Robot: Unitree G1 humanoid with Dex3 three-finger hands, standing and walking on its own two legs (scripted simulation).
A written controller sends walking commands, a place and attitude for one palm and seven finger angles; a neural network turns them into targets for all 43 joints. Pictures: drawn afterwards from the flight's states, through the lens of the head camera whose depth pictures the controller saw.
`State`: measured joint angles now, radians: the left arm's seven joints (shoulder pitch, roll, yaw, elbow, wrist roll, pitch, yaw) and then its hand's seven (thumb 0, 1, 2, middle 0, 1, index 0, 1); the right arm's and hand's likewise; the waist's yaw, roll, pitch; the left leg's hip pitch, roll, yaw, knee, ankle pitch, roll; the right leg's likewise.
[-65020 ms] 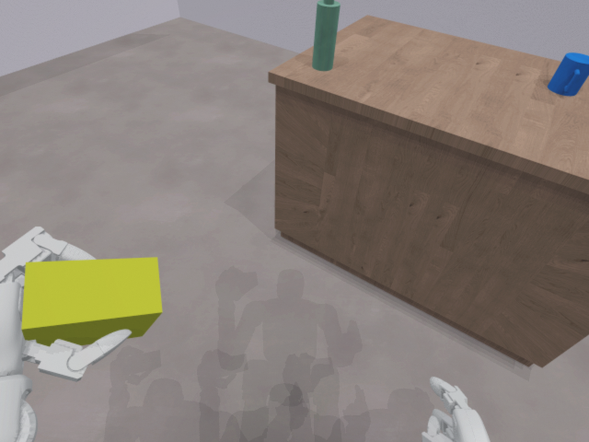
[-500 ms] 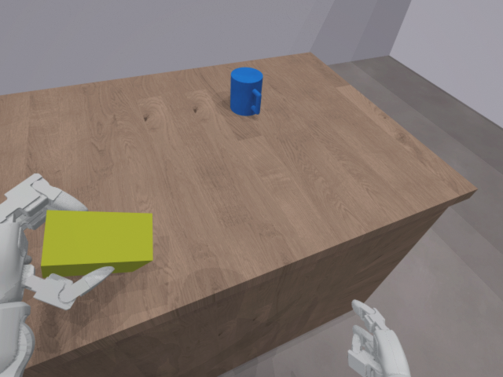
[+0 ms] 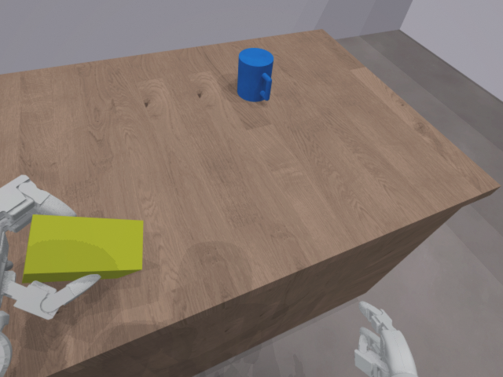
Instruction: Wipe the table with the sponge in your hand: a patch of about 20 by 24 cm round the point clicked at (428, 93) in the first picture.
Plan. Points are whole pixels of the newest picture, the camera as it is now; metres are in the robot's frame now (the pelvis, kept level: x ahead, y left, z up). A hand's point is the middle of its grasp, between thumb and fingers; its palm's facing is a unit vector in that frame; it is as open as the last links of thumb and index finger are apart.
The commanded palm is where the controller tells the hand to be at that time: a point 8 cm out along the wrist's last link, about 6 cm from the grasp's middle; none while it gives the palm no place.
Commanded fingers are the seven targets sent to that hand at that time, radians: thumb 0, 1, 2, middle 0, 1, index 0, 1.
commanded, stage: look again from close up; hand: left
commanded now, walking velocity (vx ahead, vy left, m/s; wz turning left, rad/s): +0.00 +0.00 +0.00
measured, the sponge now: (97, 251) +0.24 +0.22 +0.12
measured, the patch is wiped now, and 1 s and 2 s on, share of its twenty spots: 0.00 0.00 0.00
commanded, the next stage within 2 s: turn the palm down, sponge in hand in 0.38 s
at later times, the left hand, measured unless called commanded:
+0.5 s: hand (77, 262) +0.20 +0.22 +0.16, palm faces +0.36 -0.85 -0.39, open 10.0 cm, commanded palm +0.14 +0.25 +0.18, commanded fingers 0.00 0.10 1.30 -1.20 -1.60 -1.20 -1.60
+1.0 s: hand (59, 260) +0.19 +0.22 +0.18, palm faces +0.49 -0.58 -0.65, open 10.0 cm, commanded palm +0.15 +0.23 +0.21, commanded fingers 0.00 0.10 1.30 -1.20 -1.60 -1.20 -1.60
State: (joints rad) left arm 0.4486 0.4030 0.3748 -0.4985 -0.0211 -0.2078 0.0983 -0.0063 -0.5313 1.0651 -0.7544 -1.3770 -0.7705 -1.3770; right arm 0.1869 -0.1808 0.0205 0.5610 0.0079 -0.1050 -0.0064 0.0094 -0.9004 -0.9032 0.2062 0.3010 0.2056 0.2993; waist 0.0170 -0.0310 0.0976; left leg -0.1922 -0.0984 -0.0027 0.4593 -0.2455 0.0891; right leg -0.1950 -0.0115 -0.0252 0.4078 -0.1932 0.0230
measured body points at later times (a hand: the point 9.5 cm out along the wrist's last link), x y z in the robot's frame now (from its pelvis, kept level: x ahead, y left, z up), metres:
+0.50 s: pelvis -0.02 -0.03 +0.00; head +0.00 -0.01 +0.45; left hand +0.18 +0.26 +0.18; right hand +0.16 -0.25 -0.07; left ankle +0.00 +0.04 -0.74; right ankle +0.02 -0.14 -0.74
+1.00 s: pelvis -0.02 -0.08 -0.01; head -0.03 -0.10 +0.44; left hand +0.16 +0.24 +0.22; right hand +0.21 -0.28 -0.09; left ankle +0.00 +0.04 -0.74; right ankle +0.01 -0.14 -0.74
